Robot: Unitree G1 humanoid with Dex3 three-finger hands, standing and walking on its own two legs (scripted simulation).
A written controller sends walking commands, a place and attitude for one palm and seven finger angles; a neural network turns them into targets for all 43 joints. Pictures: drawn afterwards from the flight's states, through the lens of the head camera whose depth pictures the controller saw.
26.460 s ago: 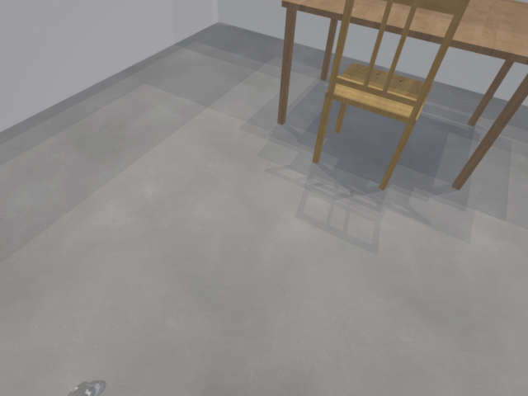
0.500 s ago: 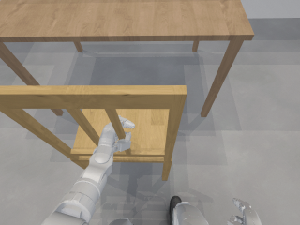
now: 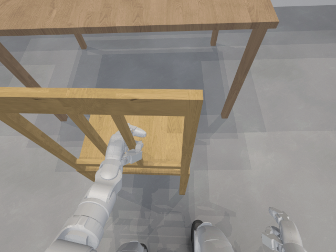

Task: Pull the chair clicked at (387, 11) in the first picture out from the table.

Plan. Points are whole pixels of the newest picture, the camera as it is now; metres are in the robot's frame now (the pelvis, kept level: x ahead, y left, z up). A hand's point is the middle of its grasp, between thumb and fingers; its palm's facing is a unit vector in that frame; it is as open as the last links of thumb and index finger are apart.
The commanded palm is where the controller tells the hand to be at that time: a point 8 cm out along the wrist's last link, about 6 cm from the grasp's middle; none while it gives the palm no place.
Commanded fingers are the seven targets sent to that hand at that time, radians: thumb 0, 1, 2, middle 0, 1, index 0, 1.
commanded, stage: step backward, pulling the chair out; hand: left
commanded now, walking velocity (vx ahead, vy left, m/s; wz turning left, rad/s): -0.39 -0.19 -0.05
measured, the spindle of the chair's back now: (99, 142) +0.39 +0.18 -0.05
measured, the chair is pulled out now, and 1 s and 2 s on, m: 0.26 0.43 0.61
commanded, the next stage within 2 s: stop walking, hand still on the chair in 1.88 s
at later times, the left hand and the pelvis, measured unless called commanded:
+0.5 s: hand (134, 182) +0.27 +0.08 -0.05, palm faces -0.15 -0.98 -0.17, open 5.0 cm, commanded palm +0.25 +0.14 -0.05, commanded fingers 0.00 0.90 0.90 -0.50 -1.45 -0.50 -1.45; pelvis -0.07 +0.01 +0.00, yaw -3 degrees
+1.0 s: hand (133, 224) +0.18 +0.08 -0.05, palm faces -0.15 -0.97 -0.17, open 5.0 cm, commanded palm +0.16 +0.14 -0.04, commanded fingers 0.00 0.90 0.90 -0.50 -1.45 -0.50 -1.45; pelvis -0.16 +0.01 +0.00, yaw -3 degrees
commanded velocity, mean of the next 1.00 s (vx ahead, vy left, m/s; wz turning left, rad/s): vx -0.38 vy -0.09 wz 0.05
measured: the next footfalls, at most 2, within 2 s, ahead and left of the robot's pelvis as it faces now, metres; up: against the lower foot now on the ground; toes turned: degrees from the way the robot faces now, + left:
right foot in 0.22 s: +0.00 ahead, -0.12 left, +0.00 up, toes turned -8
right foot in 0.70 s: -0.07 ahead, -0.12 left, +0.00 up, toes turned -9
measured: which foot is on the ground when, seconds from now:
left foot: down 0.00-0.76, up 0.78-0.94, down 0.96-1.00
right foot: down 0.00-0.08, up 0.10-0.20, down 0.22-0.56, up 0.58-0.68, down 0.70-1.00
